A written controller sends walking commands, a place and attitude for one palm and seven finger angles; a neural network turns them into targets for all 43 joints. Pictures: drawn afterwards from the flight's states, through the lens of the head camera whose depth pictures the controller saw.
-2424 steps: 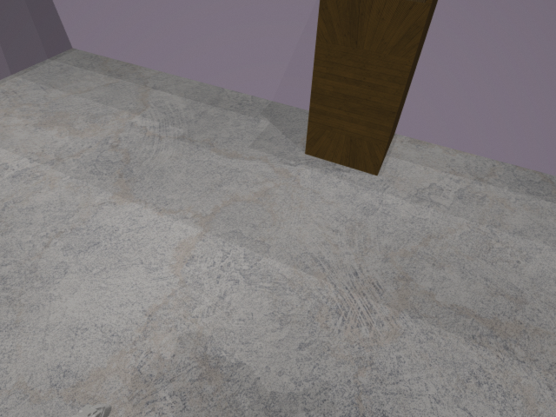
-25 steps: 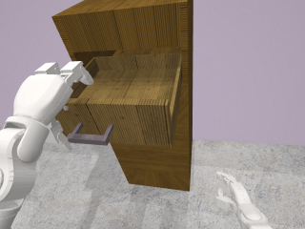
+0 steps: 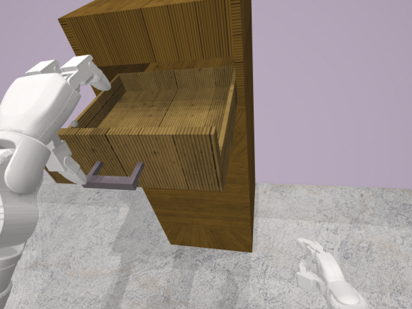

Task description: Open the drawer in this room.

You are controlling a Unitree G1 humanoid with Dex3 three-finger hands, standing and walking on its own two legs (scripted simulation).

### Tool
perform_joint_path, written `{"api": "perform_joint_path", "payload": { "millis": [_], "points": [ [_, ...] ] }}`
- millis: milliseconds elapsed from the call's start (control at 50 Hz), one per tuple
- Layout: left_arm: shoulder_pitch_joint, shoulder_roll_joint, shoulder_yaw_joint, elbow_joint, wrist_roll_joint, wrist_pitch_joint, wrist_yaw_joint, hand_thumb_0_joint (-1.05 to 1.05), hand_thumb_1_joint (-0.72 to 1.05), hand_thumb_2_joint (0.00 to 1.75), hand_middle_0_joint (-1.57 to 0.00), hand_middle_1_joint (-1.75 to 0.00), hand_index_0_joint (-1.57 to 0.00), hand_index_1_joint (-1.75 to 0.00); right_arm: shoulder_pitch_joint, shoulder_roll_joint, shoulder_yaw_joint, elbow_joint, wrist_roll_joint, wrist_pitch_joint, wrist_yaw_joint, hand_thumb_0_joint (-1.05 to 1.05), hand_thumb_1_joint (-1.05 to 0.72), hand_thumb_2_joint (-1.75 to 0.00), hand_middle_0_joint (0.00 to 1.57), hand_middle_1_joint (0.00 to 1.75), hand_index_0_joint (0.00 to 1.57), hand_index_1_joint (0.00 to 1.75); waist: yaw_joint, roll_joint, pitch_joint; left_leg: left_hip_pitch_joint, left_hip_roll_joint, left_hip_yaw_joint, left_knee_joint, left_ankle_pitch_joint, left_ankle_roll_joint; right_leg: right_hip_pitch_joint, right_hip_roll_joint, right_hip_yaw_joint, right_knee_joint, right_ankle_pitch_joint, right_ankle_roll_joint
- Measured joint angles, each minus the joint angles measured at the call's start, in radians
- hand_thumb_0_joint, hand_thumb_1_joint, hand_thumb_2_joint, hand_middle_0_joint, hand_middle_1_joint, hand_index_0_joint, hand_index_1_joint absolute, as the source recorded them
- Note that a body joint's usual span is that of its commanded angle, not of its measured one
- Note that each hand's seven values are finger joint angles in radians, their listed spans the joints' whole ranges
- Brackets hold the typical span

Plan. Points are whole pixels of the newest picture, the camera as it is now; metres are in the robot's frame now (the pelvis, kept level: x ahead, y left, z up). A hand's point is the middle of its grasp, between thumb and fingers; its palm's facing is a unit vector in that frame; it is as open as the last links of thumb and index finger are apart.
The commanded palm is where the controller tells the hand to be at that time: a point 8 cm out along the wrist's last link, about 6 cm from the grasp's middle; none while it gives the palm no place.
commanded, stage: draw the hand back to the body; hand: left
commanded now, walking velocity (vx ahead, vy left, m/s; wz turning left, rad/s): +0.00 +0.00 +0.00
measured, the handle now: (113, 174) +0.30 +0.21 +0.16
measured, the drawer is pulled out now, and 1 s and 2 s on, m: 0.29 0.29 0.29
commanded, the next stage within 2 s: step back with the hand held close in 1.54 s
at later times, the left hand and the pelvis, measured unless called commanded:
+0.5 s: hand (57, 148) +0.24 +0.23 +0.27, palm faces +0.27 +0.01 -0.96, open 13.9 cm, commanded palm +0.18 +0.25 +0.35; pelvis +0.00 +0.01 +0.00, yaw +1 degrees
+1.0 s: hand (19, 123) +0.22 +0.23 +0.33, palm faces +0.50 -0.83 -0.25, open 11.8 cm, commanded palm +0.17 +0.29 +0.34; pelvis +0.03 +0.02 +0.01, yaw -1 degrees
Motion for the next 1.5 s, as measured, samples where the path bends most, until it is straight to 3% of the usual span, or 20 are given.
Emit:
{"api": "perform_joint_path", "payload": {
  "millis": [120,240,300,420,560,600,640,660,700,760,820,900,1000,1140,1360,1500],
  "points": [
    [0.047,0.022,-0.019,-0.042,-0.001,-0.032,0.0,0.0,-0.5,0.3,-0.32,-1.2,-0.32,-1.21,0.011,-0.006,-0.011,0.011,-0.01,-0.016,-0.016,0.01,-0.9,-0.9,0.2,0.3,0.2,0.3,0.002,-0.006,0.005,-0.003,-0.001,0.0,0.016,-0.008,0.0,-0.003,-0.001,0.0,0.016,-0.008,0.0],
    [0.053,0.07,0.045,-0.017,-0.027,-0.046,0.004,0.0,-0.5,0.3,-0.32,-1.2,-0.32,-1.21,0.013,-0.004,-0.011,0.012,-0.005,-0.027,-0.022,0.01,-0.9,-0.9,0.2,0.3,0.2,0.3,0.005,-0.005,0.003,-0.009,0.001,-0.003,0.022,-0.009,0.0,-0.004,0.0,-0.003,0.015,-0.006,0.001],
    [0.055,0.063,0.065,-0.002,-0.028,-0.04,-0.001,0.0,-0.5,0.3,-0.32,-1.2,-0.32,-1.21,0.016,-0.003,-0.009,0.005,-0.003,-0.034,-0.022,0.01,-0.9,-0.9,0.2,0.3,0.2,0.3,0.007,-0.005,0.001,-0.015,-0.001,-0.007,0.024,-0.007,0.001,-0.008,-0.002,-0.006,0.014,-0.004,0.002],
    [0.114,0.04,0.052,-0.041,-0.024,-0.053,-0.011,0.0,-0.5,0.3,-0.32,-1.2,-0.32,-1.21,0.014,0.001,-0.004,-0.003,-0.01,-0.048,-0.031,0.01,-0.9,-0.9,0.2,0.3,0.2,0.3,0.009,-0.008,0.005,-0.018,-0.005,-0.008,0.029,-0.009,0.006,-0.009,-0.006,-0.007,0.017,-0.005,0.006],
    [0.164,0.093,0.076,-0.092,-0.042,-0.072,-0.017,0.0,-0.5,0.3,-0.32,-1.2,-0.32,-1.21,0.011,0.009,-0.001,0.002,-0.017,-0.054,-0.039,0.01,-0.9,-0.9,0.2,0.3,0.2,0.3,0.018,-0.01,0.005,-0.011,-0.008,-0.009,0.028,-0.012,0.01,0.004,-0.008,-0.008,0.007,-0.004,0.011],
    [0.167,0.033,0.159,-0.086,-0.318,-0.157,0.055,-0.01,-0.49,0.3,-0.32,-1.2,-0.32,-1.2,0.02,0.021,-0.008,0.002,-0.027,-0.095,-0.057,0.01,-0.9,-0.9,0.2,0.3,0.2,0.3,0.009,-0.006,0.022,0.002,-0.004,-0.02,0.025,-0.012,0.012,0.031,-0.003,-0.019,-0.02,0.005,0.01],
    [0.204,-0.044,0.246,-0.107,-0.531,-0.275,0.151,-0.01,-0.48,0.3,-0.32,-1.19,-0.32,-1.19,0.024,0.049,-0.004,0.019,-0.039,-0.148,-0.078,0.01,-0.9,-0.9,0.2,0.3,0.2,0.3,-0.011,-0.02,0.043,0.015,0.005,-0.023,0.013,-0.009,0.011,0.054,0.007,-0.022,-0.054,0.021,0.008],
    [0.216,-0.082,0.277,-0.127,-0.6,-0.322,0.19,-0.01,-0.47,0.31,-0.32,-1.18,-0.32,-1.18,0.031,0.063,-0.004,0.028,-0.043,-0.171,-0.085,0.01,-0.9,-0.9,0.2,0.3,0.2,0.3,-0.018,-0.031,0.051,0.023,0.01,-0.023,0.005,-0.007,0.009,0.066,0.013,-0.022,-0.071,0.029,0.007],
    [0.22,-0.159,0.316,-0.161,-0.684,-0.4,0.255,-0.01,-0.44,0.32,-0.32,-1.16,-0.32,-1.16,0.055,0.085,-0.006,0.046,-0.049,-0.207,-0.097,0.01,-0.9,-0.9,0.2,0.3,0.2,0.3,-0.026,-0.057,0.066,0.044,0.016,-0.022,-0.014,-0.003,0.006,0.091,0.02,-0.02,-0.102,0.041,0.006],
    [0.196,-0.246,0.348,-0.163,-0.738,-0.473,0.324,-0.01,-0.37,0.35,-0.31,-1.12,-0.31,-1.12,0.095,0.099,-0.011,0.079,-0.058,-0.236,-0.107,0.01,-0.9,-0.9,0.2,0.3,0.2,0.3,-0.03,-0.091,0.08,0.077,0.019,-0.019,-0.04,0.0,0.005,0.126,0.024,-0.017,-0.137,0.049,0.006],
    [0.181,-0.305,0.362,-0.145,-0.751,-0.495,0.369,-0.01,-0.29,0.39,-0.3,-1.06,-0.3,-1.07,0.131,0.095,-0.021,0.106,-0.067,-0.25,-0.109,0.01,-0.9,-0.9,0.2,0.3,0.2,0.3,-0.03,-0.109,0.086,0.104,0.016,-0.012,-0.063,0.001,0.008,0.15,0.023,-0.01,-0.157,0.052,0.008],
    [0.227,-0.33,0.364,-0.161,-0.754,-0.5,0.394,-0.01,-0.17,0.44,-0.29,-0.98,-0.28,-0.99,0.155,0.082,-0.037,0.129,-0.077,-0.262,-0.105,0.01,-0.9,-0.9,0.2,0.3,0.2,0.3,-0.042,-0.118,0.083,0.127,0.011,0.003,-0.079,-0.006,0.015,0.165,0.018,0.004,-0.166,0.046,0.015],
    [0.316,-0.301,0.369,-0.213,-0.749,-0.509,0.392,-0.01,-0.01,0.51,-0.27,-0.88,-0.27,-0.88,0.157,0.072,-0.061,0.126,-0.078,-0.267,-0.099,0.02,-0.9,-0.9,0.2,0.3,0.2,0.3,-0.056,-0.114,0.069,0.136,0.008,0.016,-0.076,-0.023,0.021,0.17,0.015,0.017,-0.164,0.035,0.023],
    [0.329,-0.255,0.427,-0.195,-0.754,-0.508,0.388,0.0,0.23,0.61,-0.26,-0.72,-0.26,-0.72,0.131,0.078,-0.073,0.105,-0.067,-0.247,-0.094,0.01,-0.9,-0.9,0.2,0.3,0.2,0.3,-0.045,-0.099,0.053,0.133,0.003,0.017,-0.071,-0.032,0.025,0.169,0.01,0.018,-0.161,0.027,0.029],
    [0.351,-0.299,0.422,-0.18,-0.758,-0.464,0.399,0.0,0.62,0.78,-0.23,-0.47,-0.23,-0.48,0.097,0.098,-0.055,0.087,-0.068,-0.231,-0.094,0.01,-0.9,-0.9,0.2,0.3,0.2,0.3,-0.019,-0.091,0.049,0.126,0.0,0.004,-0.068,-0.028,0.025,0.167,0.007,0.006,-0.161,0.027,0.028],
    [0.329,-0.302,0.411,-0.19,-0.752,-0.462,0.407,0.0,0.8,0.86,-0.22,-0.36,-0.21,-0.36,0.1,0.101,-0.051,0.094,-0.071,-0.232,-0.097,0.01,-0.9,-0.9,0.2,0.3,0.2,0.3,-0.016,-0.093,0.05,0.129,0.003,-0.004,-0.065,-0.025,0.02,0.174,0.01,-0.002,-0.16,0.028,0.023]
  ]
}}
